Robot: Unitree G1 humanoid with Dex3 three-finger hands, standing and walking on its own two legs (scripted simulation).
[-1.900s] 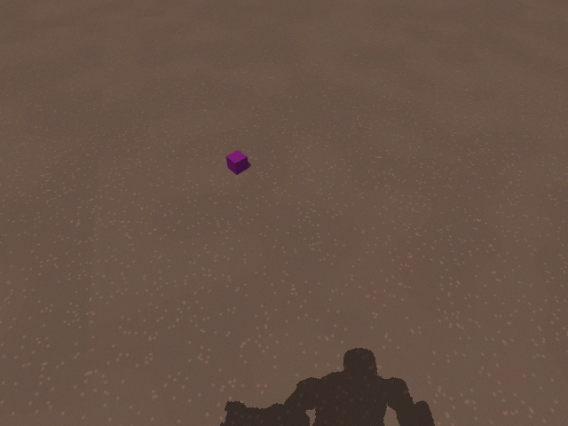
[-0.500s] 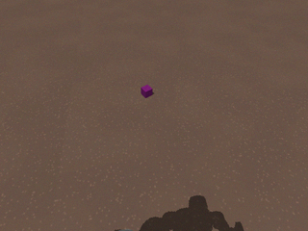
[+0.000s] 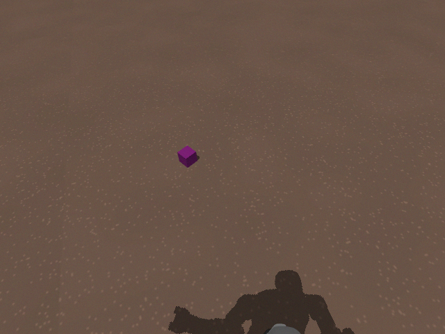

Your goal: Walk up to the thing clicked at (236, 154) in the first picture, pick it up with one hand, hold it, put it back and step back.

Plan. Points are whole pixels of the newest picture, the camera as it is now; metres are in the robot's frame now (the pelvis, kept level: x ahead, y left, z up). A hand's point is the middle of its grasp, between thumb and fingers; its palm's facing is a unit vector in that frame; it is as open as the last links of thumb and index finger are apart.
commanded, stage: walk up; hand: left
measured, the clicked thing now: (187, 156) +1.20 +0.22 -0.72
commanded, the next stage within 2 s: none
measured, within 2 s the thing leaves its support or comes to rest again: neither
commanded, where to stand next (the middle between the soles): +0.78 -0.03 m, yaw +1 degrees
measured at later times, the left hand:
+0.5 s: hand (106, 293) +0.25 +0.28 -0.16, palm faces +0.00 -0.94 -0.34, open 7.4 cm
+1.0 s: hand (145, 181) +0.54 +0.22 -0.12, palm faces -0.03 -0.90 -0.43, open 7.4 cm
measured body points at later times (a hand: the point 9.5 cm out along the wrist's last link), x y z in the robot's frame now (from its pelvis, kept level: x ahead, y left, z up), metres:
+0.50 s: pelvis +0.24 +0.00 -0.01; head +0.26 +0.02 +0.44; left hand +0.25 +0.32 -0.14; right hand +0.36 -0.32 -0.10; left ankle +0.34 +0.11 -0.73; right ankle +0.14 -0.14 -0.72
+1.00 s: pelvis +0.44 -0.06 -0.01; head +0.45 -0.09 +0.44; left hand +0.54 +0.27 -0.09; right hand +0.48 -0.38 -0.14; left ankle +0.35 +0.09 -0.69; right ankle +0.53 -0.16 -0.73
